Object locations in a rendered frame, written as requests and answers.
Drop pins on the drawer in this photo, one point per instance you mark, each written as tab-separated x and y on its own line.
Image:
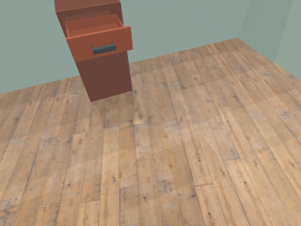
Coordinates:
97	32

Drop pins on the cabinet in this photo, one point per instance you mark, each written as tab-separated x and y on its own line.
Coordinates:
103	76

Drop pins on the handle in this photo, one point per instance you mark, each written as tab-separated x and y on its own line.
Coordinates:
104	49

